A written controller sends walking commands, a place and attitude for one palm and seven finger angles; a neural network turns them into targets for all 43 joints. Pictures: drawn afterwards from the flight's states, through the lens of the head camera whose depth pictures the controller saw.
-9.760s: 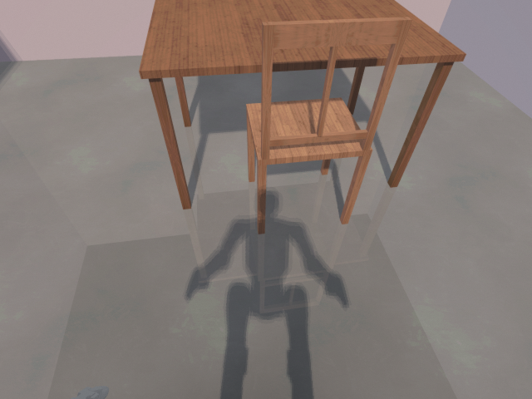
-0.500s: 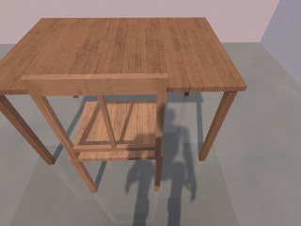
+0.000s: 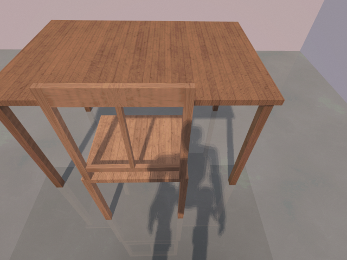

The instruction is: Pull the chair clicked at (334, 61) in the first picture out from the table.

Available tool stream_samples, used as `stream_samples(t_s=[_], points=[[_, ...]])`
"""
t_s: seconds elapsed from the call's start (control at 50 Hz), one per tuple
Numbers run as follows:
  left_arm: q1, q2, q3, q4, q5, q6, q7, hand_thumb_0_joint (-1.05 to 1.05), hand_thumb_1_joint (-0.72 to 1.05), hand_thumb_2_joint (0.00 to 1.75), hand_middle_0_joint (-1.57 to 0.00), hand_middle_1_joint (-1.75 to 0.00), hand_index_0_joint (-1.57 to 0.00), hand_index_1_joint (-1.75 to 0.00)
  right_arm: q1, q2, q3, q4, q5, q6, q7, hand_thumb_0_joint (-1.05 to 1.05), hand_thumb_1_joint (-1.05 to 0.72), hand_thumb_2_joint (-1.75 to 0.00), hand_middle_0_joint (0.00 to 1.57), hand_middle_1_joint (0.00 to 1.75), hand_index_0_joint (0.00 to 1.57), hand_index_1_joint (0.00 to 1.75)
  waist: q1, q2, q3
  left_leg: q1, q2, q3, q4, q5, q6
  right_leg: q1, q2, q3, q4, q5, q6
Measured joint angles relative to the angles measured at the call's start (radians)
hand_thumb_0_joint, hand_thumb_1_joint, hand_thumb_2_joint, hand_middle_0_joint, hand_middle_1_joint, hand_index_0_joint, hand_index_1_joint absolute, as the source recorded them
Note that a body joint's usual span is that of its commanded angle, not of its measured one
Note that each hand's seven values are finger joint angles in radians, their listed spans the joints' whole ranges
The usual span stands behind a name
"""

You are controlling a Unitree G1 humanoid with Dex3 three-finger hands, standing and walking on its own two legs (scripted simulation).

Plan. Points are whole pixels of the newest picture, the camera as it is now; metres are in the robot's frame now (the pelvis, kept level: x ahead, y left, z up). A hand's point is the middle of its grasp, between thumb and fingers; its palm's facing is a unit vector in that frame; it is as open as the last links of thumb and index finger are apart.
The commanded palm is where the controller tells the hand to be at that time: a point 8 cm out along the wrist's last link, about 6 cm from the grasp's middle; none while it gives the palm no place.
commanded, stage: look again from close up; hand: left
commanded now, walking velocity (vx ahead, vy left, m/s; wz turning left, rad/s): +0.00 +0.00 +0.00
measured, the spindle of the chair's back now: (126, 140) +0.49 +0.19 -0.07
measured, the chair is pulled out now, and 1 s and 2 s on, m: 0.00 0.00 0.00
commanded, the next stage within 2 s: none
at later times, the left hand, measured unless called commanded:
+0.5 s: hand out of the picture -0.03 +0.16 -0.18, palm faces +0.03 -0.99 -0.16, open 7.4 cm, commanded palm none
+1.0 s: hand out of the picture -0.03 +0.16 -0.18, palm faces +0.03 -0.99 -0.16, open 7.4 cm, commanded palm none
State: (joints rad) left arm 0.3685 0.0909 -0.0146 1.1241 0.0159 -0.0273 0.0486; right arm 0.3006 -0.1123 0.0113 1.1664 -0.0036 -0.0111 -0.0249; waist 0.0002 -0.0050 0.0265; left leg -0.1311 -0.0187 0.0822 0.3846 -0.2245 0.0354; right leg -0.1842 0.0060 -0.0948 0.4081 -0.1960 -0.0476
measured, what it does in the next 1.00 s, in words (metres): stands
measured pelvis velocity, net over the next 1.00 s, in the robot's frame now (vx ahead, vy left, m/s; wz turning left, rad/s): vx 0.01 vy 0.02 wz -0.02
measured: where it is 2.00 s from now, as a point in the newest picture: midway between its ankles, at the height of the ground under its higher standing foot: outside the picture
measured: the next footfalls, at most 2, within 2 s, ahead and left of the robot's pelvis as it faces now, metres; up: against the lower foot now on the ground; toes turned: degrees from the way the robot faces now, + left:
none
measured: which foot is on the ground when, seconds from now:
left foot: down 0.00-1.00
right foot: down 0.00-1.00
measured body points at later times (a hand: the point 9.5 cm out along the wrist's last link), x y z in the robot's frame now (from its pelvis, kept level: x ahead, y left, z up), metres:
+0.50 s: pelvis +0.00 +0.01 +0.00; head +0.00 +0.01 +0.45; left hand -0.03 +0.21 -0.16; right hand -0.04 -0.18 -0.17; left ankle -0.01 +0.09 -0.74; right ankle +0.02 -0.09 -0.74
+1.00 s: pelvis +0.01 +0.02 +0.00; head +0.01 +0.02 +0.45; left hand -0.03 +0.22 -0.16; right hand -0.02 -0.18 -0.17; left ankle -0.01 +0.09 -0.74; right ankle +0.02 -0.09 -0.74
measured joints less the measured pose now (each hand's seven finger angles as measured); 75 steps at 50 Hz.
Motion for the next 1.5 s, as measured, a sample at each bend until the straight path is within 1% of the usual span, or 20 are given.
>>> stream_samples(t_s=[0.36, 0.78, 1.5], points=[[-0.001, 0.003, 0.006, -0.004, 0.001, 0.0, 0.004, 0.0, 0.91, 0.9, -0.2, -0.3, -0.2, -0.3, 0.031, 0.015, 0.004, 0.003, 0.0, -0.004, -0.001, 0.0, -0.91, -0.9, 0.2, 0.3, 0.2, 0.3, -0.005, 0.004, -0.004, -0.007, -0.012, 0.013, -0.002, -0.001, 0.014, -0.017, -0.011, 0.014, 0.013, -0.002, 0.013], [-0.005, -0.004, 0.006, 0.002, 0.003, 0.004, 0.004, 0.0, 0.91, 0.9, -0.2, -0.3, -0.2, -0.3, 0.026, 0.012, 0.006, -0.005, 0.002, -0.011, -0.006, 0.0, -0.91, -0.9, 0.2, 0.3, 0.2, 0.3, -0.003, -0.001, -0.008, 0.01, -0.022, 0.021, -0.012, -0.008, 0.025, -0.008, -0.02, 0.024, 0.017, -0.013, 0.026], [-0.003, -0.005, 0.007, 0.011, 0.002, 0.004, 0.005, 0.0, 0.91, 0.9, -0.2, -0.3, -0.2, -0.3, 0.029, 0.013, 0.011, 0.0, 0.004, -0.014, -0.011, 0.0, -0.91, -0.9, 0.2, 0.3, 0.2, 0.3, -0.001, 0.003, -0.009, 0.027, -0.017, 0.022, -0.018, -0.025, 0.019, 0.005, -0.014, 0.027, 0.016, -0.032, 0.022]])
